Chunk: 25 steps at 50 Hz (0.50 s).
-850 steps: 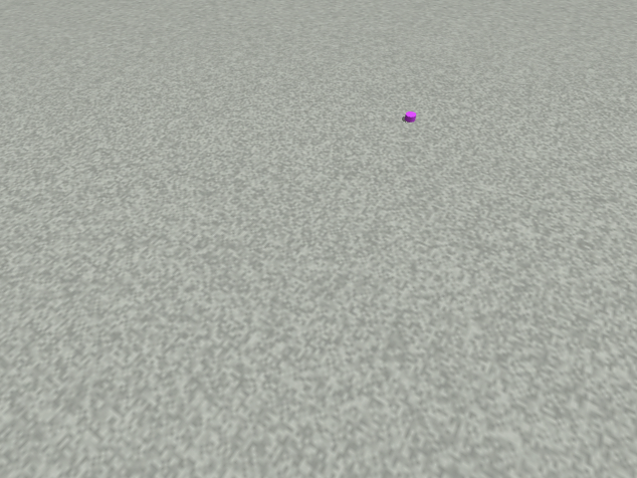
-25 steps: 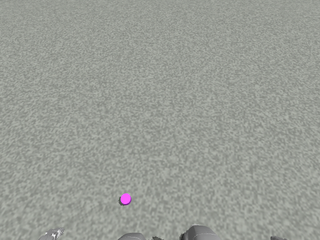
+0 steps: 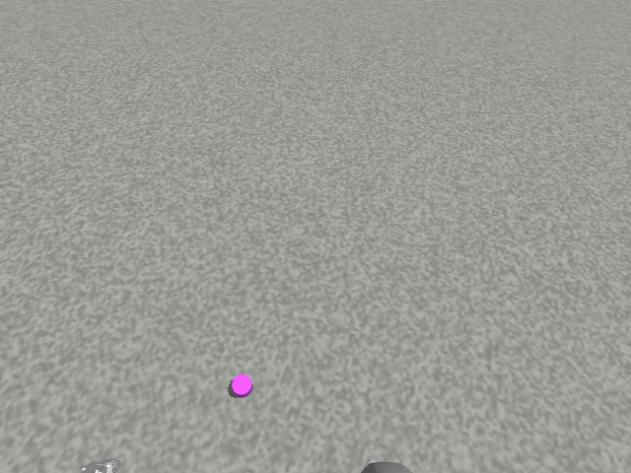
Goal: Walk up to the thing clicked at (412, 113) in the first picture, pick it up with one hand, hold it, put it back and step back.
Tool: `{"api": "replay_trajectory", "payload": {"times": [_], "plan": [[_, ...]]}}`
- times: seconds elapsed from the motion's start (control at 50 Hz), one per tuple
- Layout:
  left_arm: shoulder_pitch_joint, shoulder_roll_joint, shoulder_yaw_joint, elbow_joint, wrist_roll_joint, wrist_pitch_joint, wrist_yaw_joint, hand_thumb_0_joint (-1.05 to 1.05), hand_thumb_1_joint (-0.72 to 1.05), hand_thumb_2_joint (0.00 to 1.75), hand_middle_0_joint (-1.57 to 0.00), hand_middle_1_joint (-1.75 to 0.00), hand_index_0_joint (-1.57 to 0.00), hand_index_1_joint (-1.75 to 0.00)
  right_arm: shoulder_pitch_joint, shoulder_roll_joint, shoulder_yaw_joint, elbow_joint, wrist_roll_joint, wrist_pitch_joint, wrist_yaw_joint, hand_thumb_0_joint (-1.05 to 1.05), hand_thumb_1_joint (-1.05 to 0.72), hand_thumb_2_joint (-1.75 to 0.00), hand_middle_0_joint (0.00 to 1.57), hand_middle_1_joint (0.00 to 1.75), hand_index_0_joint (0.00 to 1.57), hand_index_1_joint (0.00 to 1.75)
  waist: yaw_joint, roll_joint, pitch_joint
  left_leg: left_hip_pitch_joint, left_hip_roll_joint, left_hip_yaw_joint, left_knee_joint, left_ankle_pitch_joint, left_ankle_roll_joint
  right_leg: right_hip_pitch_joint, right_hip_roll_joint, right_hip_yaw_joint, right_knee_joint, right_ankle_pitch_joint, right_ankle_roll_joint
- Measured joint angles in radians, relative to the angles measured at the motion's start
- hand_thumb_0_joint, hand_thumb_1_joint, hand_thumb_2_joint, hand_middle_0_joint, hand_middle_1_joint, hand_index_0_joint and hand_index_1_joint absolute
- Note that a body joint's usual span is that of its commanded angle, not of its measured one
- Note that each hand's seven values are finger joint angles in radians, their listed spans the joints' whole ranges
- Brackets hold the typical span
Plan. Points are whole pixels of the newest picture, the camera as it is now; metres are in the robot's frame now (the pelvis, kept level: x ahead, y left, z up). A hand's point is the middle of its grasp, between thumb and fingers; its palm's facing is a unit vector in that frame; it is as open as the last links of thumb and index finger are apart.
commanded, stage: walk up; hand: left
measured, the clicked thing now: (242, 386) +0.42 +0.23 -0.75
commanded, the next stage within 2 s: stand in 0.88 s
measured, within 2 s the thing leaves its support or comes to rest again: neither
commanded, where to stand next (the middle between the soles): +0.02 +0.01 m, yaw -3 degrees
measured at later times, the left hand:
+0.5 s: hand out of the picture +0.08 +0.27 -0.14, palm faces -0.02 -0.93 -0.36, open 7.4 cm
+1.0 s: hand out of the picture +0.12 +0.25 -0.14, palm faces -0.07 -0.93 -0.35, open 7.4 cm
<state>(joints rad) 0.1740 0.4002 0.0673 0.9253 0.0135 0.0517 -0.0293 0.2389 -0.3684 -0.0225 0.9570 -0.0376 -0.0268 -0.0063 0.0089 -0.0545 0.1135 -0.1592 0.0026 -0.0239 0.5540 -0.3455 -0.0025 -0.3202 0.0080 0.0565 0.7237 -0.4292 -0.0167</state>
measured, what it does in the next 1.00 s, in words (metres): steps on the spot: right foot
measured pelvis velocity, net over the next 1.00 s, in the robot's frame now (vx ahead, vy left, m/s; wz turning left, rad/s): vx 0.01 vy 0.00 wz -0.03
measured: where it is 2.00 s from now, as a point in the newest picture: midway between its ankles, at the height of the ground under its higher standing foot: outside the picture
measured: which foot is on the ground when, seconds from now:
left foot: down 0.00-1.00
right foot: up 0.00-0.02, down 0.04-1.00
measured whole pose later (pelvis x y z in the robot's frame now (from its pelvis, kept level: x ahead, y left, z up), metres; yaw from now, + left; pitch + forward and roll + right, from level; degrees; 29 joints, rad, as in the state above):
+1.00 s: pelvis +0.01 +0.00 +0.02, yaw -2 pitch -2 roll +0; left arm 0.08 0.36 -0.01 1.11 0.01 -0.02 0.00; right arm 0.11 -0.36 -0.02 1.12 -0.01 0.00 0.01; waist -0.01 0.00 0.07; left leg -0.07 0.00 0.03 0.32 -0.21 0.00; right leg -0.13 -0.01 0.07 0.35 -0.18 0.02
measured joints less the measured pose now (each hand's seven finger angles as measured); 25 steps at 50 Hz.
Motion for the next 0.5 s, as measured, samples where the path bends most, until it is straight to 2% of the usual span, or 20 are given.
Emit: {"api": "replay_trajectory", "payload": {"times": [0.02,0.06,0.1,0.16,0.2,0.26,0.32,0.34,0.4,0.5], "plan": [[0.010,0.002,-0.001,0.012,0.001,-0.006,0.000,0.01,0.91,0.90,-0.21,-0.30,-0.20,-0.30,-0.006,-0.006,0.000,-0.006,0.001,0.002,0.002,0.01,-0.90,-0.90,0.21,0.30,0.21,0.30,0.004,0.004,-0.001,-0.006,0.005,0.006,0.012,-0.007,-0.004,0.035,-0.006,-0.008,-0.065,0.023,-0.002],[0.020,-0.009,-0.005,0.042,0.005,-0.024,0.008,0.01,0.91,0.90,-0.21,-0.30,-0.20,-0.30,-0.027,-0.023,-0.004,-0.015,0.009,0.012,0.004,0.01,-0.90,-0.90,0.21,0.30,0.21,0.30,0.006,0.038,0.011,-0.017,0.032,0.005,0.056,-0.031,-0.013,0.087,0.010,-0.024,-0.169,0.170,0.009],[0.032,-0.022,-0.016,0.058,0.010,-0.043,0.010,0.01,0.91,0.90,-0.20,-0.30,-0.20,-0.30,-0.043,-0.032,-0.008,-0.021,0.021,0.024,0.003,0.01,-0.90,-0.90,0.21,0.30,0.21,0.30,-0.002,0.066,0.012,-0.040,0.038,-0.015,0.106,-0.071,0.003,0.090,0.021,-0.039,-0.172,0.176,0.014],[0.045,-0.035,-0.032,0.062,0.014,-0.059,0.005,0.01,0.91,0.89,-0.21,-0.30,-0.20,-0.30,-0.052,-0.038,-0.009,-0.017,0.024,0.029,0.007,0.01,-0.91,-0.90,0.21,0.30,0.21,0.30,0.005,0.069,-0.005,-0.072,0.003,-0.009,0.163,-0.181,0.023,0.086,-0.002,-0.036,-0.172,0.166,0.012],[0.048,-0.042,-0.041,0.061,0.015,-0.065,0.005,0.01,0.91,0.89,-0.21,-0.30,-0.20,-0.30,-0.055,-0.041,-0.010,-0.010,0.024,0.025,0.013,0.01,-0.91,-0.90,0.21,0.30,0.21,0.30,0.010,0.076,-0.018,-0.070,-0.002,0.002,0.113,-0.147,0.028,0.087,-0.013,-0.038,-0.181,0.171,0.021],[0.042,-0.038,-0.049,0.068,0.004,-0.058,0.006,0.01,0.90,0.89,-0.21,-0.30,-0.20,-0.30,-0.057,-0.028,-0.012,0.007,0.013,0.013,0.018,0.01,-0.91,-0.90,0.21,0.30,0.21,0.30,0.016,0.063,-0.032,-0.034,-0.017,0.022,-0.010,0.060,0.020,0.078,-0.035,-0.026,-0.162,0.162,0.040],[0.037,-0.029,-0.049,0.090,-0.006,-0.055,0.008,0.01,0.90,0.89,-0.21,-0.30,-0.20,-0.30,-0.058,-0.002,0.001,0.027,0.014,0.014,0.027,0.01,-0.91,-0.90,0.21,0.30,0.21,0.30,0.018,0.050,-0.053,-0.012,-0.018,0.033,-0.041,0.057,0.019,0.089,-0.028,-0.003,-0.175,0.139,0.026],[0.036,-0.025,-0.048,0.097,-0.007,-0.058,0.009,0.01,0.91,0.89,-0.21,-0.30,-0.20,-0.30,-0.059,0.006,0.006,0.034,0.014,0.016,0.030,0.01,-0.91,-0.90,0.21,0.30,0.21,0.30,0.019,0.047,-0.057,-0.003,-0.016,0.034,-0.049,0.055,0.018,0.100,-0.025,0.000,-0.195,0.162,0.026],[0.027,-0.022,-0.050,0.118,-0.007,-0.072,0.013,0.01,0.91,0.90,-0.21,-0.30,-0.20,-0.30,-0.071,0.023,0.016,0.053,0.018,0.020,0.032,0.01,-0.91,-0.90,0.21,0.30,0.21,0.30,0.017,0.051,-0.061,0.017,-0.006,0.034,-0.071,0.058,0.012,0.132,-0.017,0.000,-0.245,0.195,0.042],[-0.002,-0.027,-0.061,0.138,-0.009,-0.081,0.020,0.01,0.91,0.90,-0.21,-0.30,-0.20,-0.30,-0.097,0.029,0.017,0.071,0.029,0.016,0.030,0.01,-0.91,-0.90,0.21,0.30,0.21,0.30,0.009,0.059,-0.058,0.047,-0.005,0.038,-0.126,0.079,0.011,0.159,-0.017,0.003,-0.295,0.211,0.044]]}}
